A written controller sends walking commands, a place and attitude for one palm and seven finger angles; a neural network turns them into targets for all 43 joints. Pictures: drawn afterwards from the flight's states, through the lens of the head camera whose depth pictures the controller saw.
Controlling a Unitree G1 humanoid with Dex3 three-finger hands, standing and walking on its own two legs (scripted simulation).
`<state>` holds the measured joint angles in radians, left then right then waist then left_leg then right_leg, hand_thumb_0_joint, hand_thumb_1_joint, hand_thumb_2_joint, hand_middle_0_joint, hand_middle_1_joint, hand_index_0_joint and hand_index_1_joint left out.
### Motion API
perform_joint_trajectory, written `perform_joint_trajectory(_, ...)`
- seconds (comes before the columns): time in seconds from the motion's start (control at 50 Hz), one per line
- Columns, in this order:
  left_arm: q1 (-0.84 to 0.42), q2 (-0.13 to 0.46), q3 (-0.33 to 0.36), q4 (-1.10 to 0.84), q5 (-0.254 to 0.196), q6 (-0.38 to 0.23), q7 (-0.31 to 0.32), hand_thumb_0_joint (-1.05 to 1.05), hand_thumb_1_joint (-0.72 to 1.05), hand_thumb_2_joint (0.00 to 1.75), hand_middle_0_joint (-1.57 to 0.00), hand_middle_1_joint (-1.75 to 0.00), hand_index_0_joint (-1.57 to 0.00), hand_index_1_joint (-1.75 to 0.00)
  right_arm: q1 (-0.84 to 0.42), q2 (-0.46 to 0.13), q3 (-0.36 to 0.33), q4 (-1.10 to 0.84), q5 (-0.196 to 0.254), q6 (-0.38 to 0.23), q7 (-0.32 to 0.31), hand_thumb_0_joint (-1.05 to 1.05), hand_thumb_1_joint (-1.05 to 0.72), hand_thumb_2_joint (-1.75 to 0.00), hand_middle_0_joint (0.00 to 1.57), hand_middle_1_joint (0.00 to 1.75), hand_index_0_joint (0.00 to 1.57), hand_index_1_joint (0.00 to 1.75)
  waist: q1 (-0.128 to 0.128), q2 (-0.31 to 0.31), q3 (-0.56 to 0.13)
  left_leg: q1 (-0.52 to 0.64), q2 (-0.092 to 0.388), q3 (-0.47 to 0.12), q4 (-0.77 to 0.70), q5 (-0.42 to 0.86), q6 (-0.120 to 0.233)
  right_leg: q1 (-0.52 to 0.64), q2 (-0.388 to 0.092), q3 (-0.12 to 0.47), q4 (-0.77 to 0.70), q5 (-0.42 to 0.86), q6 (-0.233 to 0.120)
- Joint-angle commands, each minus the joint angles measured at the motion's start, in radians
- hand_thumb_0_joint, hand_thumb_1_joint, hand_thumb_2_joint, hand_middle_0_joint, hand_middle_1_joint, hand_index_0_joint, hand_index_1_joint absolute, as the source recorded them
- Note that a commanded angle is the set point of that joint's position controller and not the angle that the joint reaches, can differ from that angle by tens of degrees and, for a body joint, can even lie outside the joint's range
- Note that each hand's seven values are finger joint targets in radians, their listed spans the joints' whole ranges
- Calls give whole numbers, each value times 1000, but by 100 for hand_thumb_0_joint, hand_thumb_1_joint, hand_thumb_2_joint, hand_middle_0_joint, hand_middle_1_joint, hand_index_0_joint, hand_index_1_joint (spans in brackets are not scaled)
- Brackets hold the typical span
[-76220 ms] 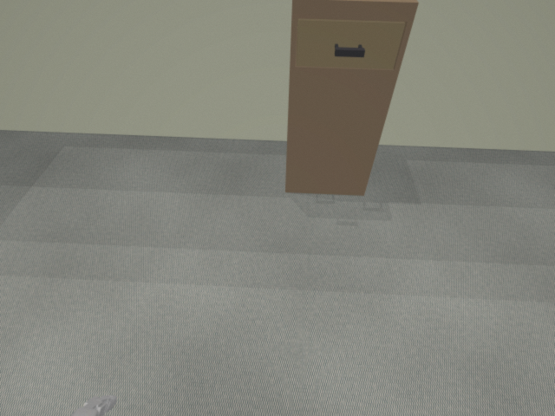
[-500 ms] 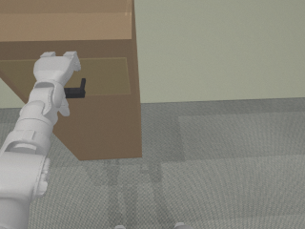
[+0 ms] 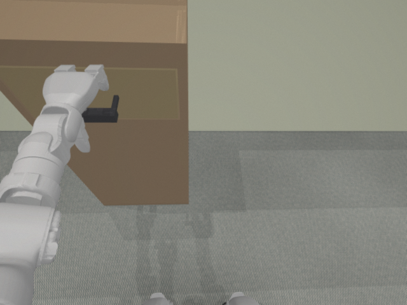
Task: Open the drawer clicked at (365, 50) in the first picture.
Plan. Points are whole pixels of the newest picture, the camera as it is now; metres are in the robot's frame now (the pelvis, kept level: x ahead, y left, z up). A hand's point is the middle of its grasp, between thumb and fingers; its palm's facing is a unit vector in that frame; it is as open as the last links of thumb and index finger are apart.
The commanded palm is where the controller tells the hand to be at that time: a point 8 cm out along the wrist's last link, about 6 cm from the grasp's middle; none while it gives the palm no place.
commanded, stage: lower the fingers behind the handle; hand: left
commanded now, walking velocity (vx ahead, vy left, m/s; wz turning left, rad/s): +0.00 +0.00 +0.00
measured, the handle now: (95, 107) +0.54 +0.23 +0.02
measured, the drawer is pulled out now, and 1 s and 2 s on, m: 0.00 0.00 0.00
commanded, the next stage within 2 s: lift the hand off the handle in 1.44 s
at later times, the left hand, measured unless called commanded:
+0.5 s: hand (88, 117) +0.49 +0.23 +0.04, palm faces -0.09 -0.01 -1.00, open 13.8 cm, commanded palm +0.48 +0.23 +0.08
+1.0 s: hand (90, 120) +0.49 +0.22 +0.03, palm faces -0.05 +0.02 -1.00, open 13.8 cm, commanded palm +0.47 +0.22 +0.05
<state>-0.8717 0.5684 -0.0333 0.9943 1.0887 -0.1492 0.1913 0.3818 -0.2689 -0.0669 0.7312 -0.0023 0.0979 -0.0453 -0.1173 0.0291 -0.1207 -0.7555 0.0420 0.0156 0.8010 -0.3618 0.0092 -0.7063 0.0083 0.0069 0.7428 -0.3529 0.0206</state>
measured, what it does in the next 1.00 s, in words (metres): stands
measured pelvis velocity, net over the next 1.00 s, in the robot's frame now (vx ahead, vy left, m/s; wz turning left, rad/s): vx -0.02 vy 0.00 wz -0.01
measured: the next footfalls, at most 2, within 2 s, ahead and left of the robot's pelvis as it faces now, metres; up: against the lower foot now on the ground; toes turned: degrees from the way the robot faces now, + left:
none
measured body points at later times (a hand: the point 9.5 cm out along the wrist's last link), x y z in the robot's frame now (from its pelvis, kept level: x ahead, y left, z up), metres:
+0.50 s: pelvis -0.02 +0.00 -0.01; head +0.10 +0.00 +0.42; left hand +0.49 +0.22 +0.09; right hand -0.02 -0.28 -0.13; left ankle +0.00 +0.11 -0.70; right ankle -0.01 -0.14 -0.70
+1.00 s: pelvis -0.02 +0.00 -0.02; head +0.09 +0.01 +0.42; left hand +0.49 +0.22 +0.08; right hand -0.02 -0.27 -0.14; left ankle +0.00 +0.11 -0.70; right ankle -0.01 -0.14 -0.70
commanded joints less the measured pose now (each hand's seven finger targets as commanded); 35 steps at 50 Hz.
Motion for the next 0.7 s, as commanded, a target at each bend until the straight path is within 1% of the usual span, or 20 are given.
perform_joint_trajectory(0.0,-462,209,51,-126,-9,62,62,0,-50,30,-30,-120,-30,-120,117,-156,-52,-54,1,-9,0,0,-90,-90,20,30,20,30,-19,85,-377,341,-42,4,-61,364,16,65,65,-48,-73,262,-53)
perform_joint_trajectory(0.02,-488,213,45,-118,1,72,67,0,-50,30,-30,-120,-30,-120,116,-158,-49,-54,2,-7,0,0,-90,-90,20,30,20,30,-29,70,-375,332,-41,5,-61,352,17,58,64,-47,-73,253,-48)
perform_joint_trajectory(0.06,-462,254,83,-88,2,92,69,0,-50,30,-30,-120,-30,-120,117,-166,-49,-51,-1,-1,1,0,-90,-90,20,30,20,30,-20,37,-386,318,-40,4,-60,355,20,83,63,-46,-71,265,-51)
perform_joint_trajectory(0.08,-476,238,58,-84,10,98,68,0,-50,30,-30,-120,-30,-120,118,-159,-43,-59,1,1,0,0,-90,-90,20,30,20,30,-25,43,-399,313,-44,10,-60,352,22,88,61,-41,-70,272,-46)
perform_joint_trajectory(0.1,-440,231,58,-50,10,111,65,0,-50,30,-30,-120,-30,-120,115,-159,-44,-58,3,5,1,0,-90,-90,20,30,20,30,-19,26,-371,299,-43,9,-62,339,19,87,62,-47,-69,263,-49)
perform_joint_trajectory(0.14,-469,193,20,-46,16,120,60,0,-50,30,-30,-120,-30,-120,109,-157,-43,-64,4,5,0,0,-90,-90,20,30,20,30,-35,29,-346,295,-42,9,-69,294,20,59,60,-46,-78,222,-46)
perform_joint_trajectory(0.18,-489,206,24,-31,26,121,60,0,-50,30,-30,-120,-30,-120,111,-158,-41,-64,4,4,-2,0,-90,-90,20,30,20,30,-41,23,-345,289,-40,7,-67,281,23,44,59,-42,-77,209,-44)
perform_joint_trajectory(0.22,-453,202,23,2,32,129,53,0,-50,30,-30,-120,-30,-120,107,-156,-35,-77,4,6,-3,0,-90,-90,20,30,20,30,-32,9,-331,266,-44,7,-68,252,23,46,58,-43,-76,188,-46)
perform_joint_trajectory(0.26,-471,195,11,21,29,128,43,0,-50,30,-30,-120,-30,-120,108,-159,-34,-75,4,5,-6,0,-90,-90,20,30,20,30,-50,-7,-307,245,-43,7,-66,214,25,34,55,-40,-81,166,-45)
perform_joint_trajectory(0.34,-508,219,20,-17,16,83,24,0,-50,30,-30,-120,-30,-120,107,-157,-29,-93,2,-10,-19,0,-90,-90,20,30,20,30,-56,6,-330,227,-44,2,-51,157,30,18,51,-32,-66,127,-42)
perform_joint_trajectory(0.38,-570,256,47,-90,8,29,24,0,-50,30,-30,-120,-30,-120,113,-154,-31,-94,-4,-22,-29,0,-90,-90,20,30,20,30,-63,27,-396,238,-44,0,-27,170,36,24,50,-21,-52,141,-37)
perform_joint_trajectory(0.4,-543,292,84,-112,9,8,29,0,-50,30,-30,-120,-30,-120,116,-155,-35,-92,-7,-24,-31,0,-90,-90,20,30,20,30,-41,43,-437,244,-46,-2,-14,198,35,40,51,-18,-37,165,-42)
perform_joint_trajectory(0.42,-520,275,72,-102,12,5,37,0,-50,30,-30,-120,-30,-120,116,-149,-35,-91,-8,-26,-32,0,-90,-90,20,30,20,30,-42,54,-463,250,-48,4,-3,217,35,40,51,-18,-29,180,-40)
perform_joint_trajectory(0.48,-447,225,50,-40,10,14,48,0,-50,30,-30,-120,-30,-120,130,-147,-34,-80,-7,-27,-24,0,-90,-90,20,30,20,30,-40,31,-420,206,-45,5,8,239,30,19,55,-27,-17,200,-40)
perform_joint_trajectory(0.5,-409,251,78,-32,6,21,54,0,-50,30,-30,-120,-30,-120,131,-155,-37,-74,-7,-24,-19,0,-90,-90,20,30,20,30,-24,29,-415,196,-44,6,10,236,27,18,56,-27,-15,198,-44)
perform_joint_trajectory(0.54,-452,262,71,-30,17,33,72,0,-50,30,-30,-120,-30,-120,134,-159,-35,-70,-5,-19,-17,0,-90,-90,20,30,20,30,-37,34,-390,173,-43,3,10,214,27,-6,57,-28,-12,176,-43)
perform_joint_trajectory(0.58,-477,228,48,-52,25,35,89,0,-50,30,-30,-120,-30,-120,137,-154,-40,-68,-8,-21,-14,0,-90,-90,20,30,20,30,-45,45,-417,187,-44,4,18,221,28,-13,57,-29,-11,171,-41)
perform_joint_trajectory(0.6,-440,251,70,-20,28,52,95,0,-50,30,-30,-120,-30,-120,138,-161,-41,-59,-5,-16,-12,0,-90,-90,20,30,20,30,-34,35,-393,178,-43,1,13,212,25,-20,59,-32,-9,163,-46)
perform_joint_trajectory(0.66,-471,202,32,-19,28,81,100,0,-50,30,-30,-120,-30,-120,145,-159,-43,-52,-7,-15,-6,0,-90,-90,20,30,20,30,-49,58,-398,197,-40,0,14,234,24,-39,61,-39,-8,169,-48)
perform_joint_trajectory(0.68,-452,219,43,0,36,89,104,0,-50,30,-30,-120,-30,-120,146,-161,-41,-55,-7,-13,-7,0,-90,-90,20,30,20,30,-46,51,-404,199,-40,0,16,229,24,-44,61,-38,-6,159,-45)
